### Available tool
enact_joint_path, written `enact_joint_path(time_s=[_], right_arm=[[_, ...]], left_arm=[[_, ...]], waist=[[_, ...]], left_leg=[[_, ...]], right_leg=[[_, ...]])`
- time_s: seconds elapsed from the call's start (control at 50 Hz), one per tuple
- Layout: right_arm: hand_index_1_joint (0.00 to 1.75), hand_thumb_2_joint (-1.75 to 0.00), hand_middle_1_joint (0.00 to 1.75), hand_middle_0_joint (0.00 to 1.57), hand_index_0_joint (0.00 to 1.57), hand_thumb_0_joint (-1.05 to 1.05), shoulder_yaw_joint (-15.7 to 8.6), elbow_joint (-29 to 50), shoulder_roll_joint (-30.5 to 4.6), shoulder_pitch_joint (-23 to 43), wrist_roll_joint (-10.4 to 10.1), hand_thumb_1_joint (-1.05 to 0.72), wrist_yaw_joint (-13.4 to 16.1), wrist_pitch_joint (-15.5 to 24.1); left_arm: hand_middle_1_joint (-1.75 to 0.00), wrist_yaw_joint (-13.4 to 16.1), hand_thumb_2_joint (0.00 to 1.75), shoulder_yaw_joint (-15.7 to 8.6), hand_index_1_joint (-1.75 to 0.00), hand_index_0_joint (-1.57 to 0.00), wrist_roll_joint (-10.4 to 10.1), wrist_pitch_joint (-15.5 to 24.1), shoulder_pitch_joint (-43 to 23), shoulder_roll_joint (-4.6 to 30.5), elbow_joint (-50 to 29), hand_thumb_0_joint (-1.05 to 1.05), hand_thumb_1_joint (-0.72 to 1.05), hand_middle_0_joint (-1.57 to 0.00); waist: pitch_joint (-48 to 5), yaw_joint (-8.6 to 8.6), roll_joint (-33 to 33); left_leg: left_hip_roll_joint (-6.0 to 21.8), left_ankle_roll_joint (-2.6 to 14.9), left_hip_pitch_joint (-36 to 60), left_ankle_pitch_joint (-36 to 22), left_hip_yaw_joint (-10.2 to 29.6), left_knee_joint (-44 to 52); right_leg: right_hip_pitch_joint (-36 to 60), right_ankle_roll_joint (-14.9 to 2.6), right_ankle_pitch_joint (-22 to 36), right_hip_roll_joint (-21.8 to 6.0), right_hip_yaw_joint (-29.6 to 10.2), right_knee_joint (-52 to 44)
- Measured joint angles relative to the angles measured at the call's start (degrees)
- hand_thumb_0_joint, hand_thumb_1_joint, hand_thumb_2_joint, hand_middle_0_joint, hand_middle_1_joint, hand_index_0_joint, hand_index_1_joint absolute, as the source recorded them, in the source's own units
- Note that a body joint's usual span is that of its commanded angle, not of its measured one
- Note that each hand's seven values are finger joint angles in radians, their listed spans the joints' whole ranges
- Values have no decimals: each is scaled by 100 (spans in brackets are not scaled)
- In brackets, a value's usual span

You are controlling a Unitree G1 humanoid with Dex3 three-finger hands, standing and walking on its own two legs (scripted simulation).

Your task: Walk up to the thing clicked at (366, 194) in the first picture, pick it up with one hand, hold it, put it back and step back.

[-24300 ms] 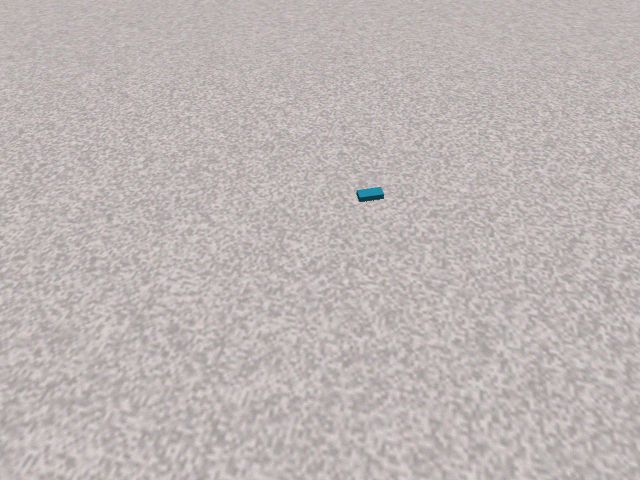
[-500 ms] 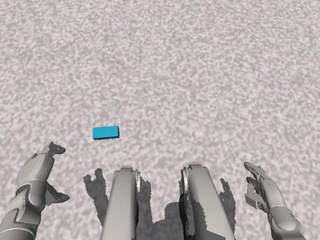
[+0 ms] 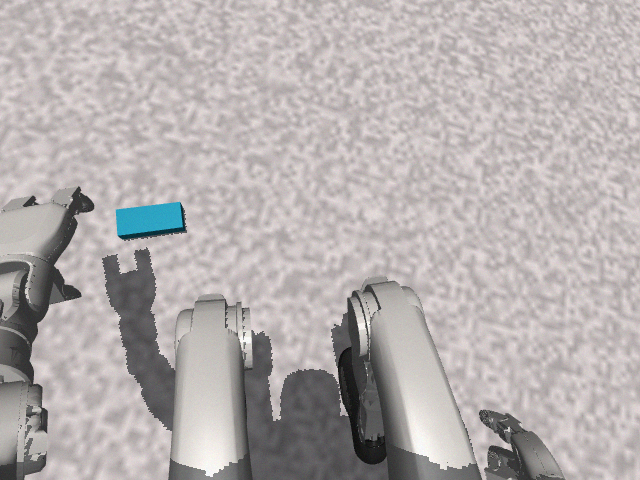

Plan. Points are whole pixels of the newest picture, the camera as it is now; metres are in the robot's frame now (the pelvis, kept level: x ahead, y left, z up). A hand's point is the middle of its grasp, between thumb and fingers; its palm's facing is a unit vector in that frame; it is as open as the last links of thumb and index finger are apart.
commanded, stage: rise first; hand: left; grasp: from above
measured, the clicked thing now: (151, 220) +0.51 +0.27 -0.37
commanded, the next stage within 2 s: none
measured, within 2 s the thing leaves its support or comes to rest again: neither
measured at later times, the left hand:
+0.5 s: hand (87, 234) +0.44 +0.32 -0.21, palm faces -0.45 -0.07 -0.89, open 12.7 cm
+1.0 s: hand (96, 227) +0.46 +0.31 -0.24, palm faces -0.45 -0.10 -0.89, open 13.0 cm
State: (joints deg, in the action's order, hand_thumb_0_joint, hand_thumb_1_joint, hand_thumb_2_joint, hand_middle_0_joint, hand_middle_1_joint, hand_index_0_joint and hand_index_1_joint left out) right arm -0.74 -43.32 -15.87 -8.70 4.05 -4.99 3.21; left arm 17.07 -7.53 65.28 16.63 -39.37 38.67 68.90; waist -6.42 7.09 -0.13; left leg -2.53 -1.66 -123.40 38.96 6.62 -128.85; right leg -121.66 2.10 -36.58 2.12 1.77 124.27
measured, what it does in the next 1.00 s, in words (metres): stands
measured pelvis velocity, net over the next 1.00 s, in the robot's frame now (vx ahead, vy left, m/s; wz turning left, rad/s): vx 0.02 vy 0.00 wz -0.05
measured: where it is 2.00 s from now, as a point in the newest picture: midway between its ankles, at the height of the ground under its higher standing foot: (298, 438)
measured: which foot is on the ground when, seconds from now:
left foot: down 0.00-1.00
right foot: down 0.00-1.00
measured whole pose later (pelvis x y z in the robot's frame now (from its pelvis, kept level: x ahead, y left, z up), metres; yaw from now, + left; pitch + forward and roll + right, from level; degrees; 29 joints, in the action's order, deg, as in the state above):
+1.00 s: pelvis +0.02 +0.00 -0.05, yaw -3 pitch +35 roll -8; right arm 4.2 -42.5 -16.0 -6.7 9.3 -8.3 2.1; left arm 25.0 -10.2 73.3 16.3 -51.7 46.7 83.6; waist -1.6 13.4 -2.2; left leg -2.5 -1.8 -131.6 42.4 8.9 -139.1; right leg -129.4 3.0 -38.7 2.8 3.6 132.6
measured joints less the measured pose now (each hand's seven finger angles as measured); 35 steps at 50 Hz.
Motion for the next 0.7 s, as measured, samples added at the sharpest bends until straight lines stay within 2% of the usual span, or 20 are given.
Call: enact_joint_path(time_s=[0.14,0.24,0.44,0.7], right_arm=[[29,-90,30,21,21,1,89,-61,2,39,143,-89,-96,-87],[29,-90,30,21,21,0,120,-57,29,128,244,-89,-152,-108],[29,-90,30,21,21,0,256,-47,116,227,395,-90,-235,-39],[29,-90,30,21,21,0,378,-21,94,184,488,-91,-282,-73]], left_arm=[[-68,357,81,67,-70,-33,592,56,-469,208,564,0,-26,-35],[-66,568,81,50,-68,-33,838,70,-724,298,854,0,-25,-36],[-69,838,80,-53,-70,-33,893,-137,-1075,389,1373,0,-26,-35],[-74,751,82,-246,-75,-31,751,-164,-1176,579,1360,0,-30,-32]], waist=[[3,181,-67],[55,276,-82],[146,437,-123],[330,548,-119]], left_leg=[[-53,52,-304,47,14,-290],[-73,79,-476,79,23,-473],[-47,61,-690,173,31,-684],[-3,-9,-757,353,133,-876]], right_leg=[[-223,22,-80,-30,17,235],[-361,59,-120,-34,23,390],[-616,90,-170,0,21,603],[-747,98,-261,47,102,768]])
